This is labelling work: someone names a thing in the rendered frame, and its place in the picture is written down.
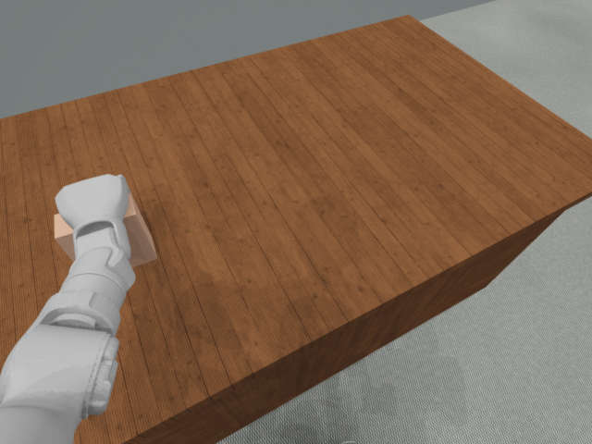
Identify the table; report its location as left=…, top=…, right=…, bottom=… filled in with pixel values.
left=0, top=15, right=592, bottom=444

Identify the left robot forearm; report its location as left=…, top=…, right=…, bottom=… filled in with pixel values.
left=0, top=216, right=136, bottom=405

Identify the left robot upper arm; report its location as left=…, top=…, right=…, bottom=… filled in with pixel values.
left=0, top=324, right=119, bottom=444

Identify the left robot hand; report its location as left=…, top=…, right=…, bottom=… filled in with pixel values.
left=55, top=174, right=131, bottom=230

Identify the sponge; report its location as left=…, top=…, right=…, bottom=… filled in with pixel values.
left=54, top=193, right=157, bottom=267

